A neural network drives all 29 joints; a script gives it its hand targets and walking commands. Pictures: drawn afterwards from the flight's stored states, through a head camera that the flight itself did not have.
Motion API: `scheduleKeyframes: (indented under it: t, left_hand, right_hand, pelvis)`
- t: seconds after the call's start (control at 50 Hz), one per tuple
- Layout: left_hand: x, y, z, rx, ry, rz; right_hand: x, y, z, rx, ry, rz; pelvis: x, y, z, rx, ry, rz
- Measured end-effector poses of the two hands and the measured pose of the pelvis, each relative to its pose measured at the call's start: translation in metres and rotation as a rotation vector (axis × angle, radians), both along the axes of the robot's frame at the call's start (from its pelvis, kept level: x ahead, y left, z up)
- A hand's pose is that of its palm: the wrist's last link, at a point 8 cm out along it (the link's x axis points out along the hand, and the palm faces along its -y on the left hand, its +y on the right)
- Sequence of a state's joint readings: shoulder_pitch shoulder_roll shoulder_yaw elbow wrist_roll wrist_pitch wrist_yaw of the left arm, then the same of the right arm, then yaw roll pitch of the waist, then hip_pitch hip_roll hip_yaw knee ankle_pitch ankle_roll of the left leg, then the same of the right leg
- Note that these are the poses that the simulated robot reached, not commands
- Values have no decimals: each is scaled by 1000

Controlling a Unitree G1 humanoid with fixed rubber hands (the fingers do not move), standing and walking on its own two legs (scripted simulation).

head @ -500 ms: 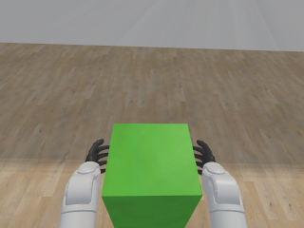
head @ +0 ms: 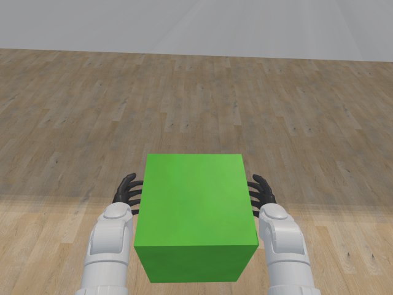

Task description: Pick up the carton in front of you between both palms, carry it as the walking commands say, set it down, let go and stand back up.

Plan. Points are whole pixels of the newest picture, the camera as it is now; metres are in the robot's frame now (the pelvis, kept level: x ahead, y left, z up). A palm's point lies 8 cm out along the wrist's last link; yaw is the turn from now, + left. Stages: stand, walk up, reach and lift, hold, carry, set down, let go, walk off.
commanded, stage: carry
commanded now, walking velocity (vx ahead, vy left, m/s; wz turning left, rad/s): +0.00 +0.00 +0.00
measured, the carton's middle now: (194, 221) +0.29 +0.00 -0.04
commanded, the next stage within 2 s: hold in 0.80 s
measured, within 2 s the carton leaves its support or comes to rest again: neither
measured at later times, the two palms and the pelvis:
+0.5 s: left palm (116, 213) +0.27 +0.16 +0.04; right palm (263, 214) +0.27 -0.14 +0.04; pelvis -0.01 +0.01 +0.00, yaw +0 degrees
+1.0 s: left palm (100, 231) +0.23 +0.18 +0.03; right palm (252, 217) +0.26 -0.12 +0.04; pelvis -0.02 +0.01 +0.01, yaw +6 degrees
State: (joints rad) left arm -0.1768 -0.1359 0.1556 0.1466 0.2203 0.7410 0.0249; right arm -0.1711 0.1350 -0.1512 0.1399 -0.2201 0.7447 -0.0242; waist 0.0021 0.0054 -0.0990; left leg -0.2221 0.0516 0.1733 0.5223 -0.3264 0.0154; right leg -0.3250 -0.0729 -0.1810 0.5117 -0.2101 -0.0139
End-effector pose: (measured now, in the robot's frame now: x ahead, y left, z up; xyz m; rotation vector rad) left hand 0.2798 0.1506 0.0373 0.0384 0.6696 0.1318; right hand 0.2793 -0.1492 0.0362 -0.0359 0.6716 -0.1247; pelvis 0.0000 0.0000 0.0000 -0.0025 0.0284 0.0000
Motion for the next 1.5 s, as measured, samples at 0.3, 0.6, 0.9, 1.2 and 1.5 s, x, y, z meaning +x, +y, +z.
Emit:
scheduleKeyframes:
  t: [0.3,0.6,0.9,1.2,1.5]
  left_hand:
    - [-8,5,0,-2,-1,-1]
    - [-13,11,0,-2,1,0]
    - [-26,18,0,2,3,10]
    - [-54,30,-2,-13,14,160]
    - [-8,40,-80,-2,58,167]
  right_hand:
    - [-8,5,1,-1,-1,-1]
    - [-13,11,0,-2,1,0]
    - [-21,18,2,-18,2,26]
    - [-7,35,-2,16,15,144]
    - [44,45,-79,23,57,151]
  pelvis:
    - [-8,6,0,0,-1,0]
    - [-13,11,0,-1,-1,0]
    - [-19,13,6,-1,-95,66]
    - [-39,-13,3,14,-182,174]
    - [-61,-37,-28,-6,33,205]
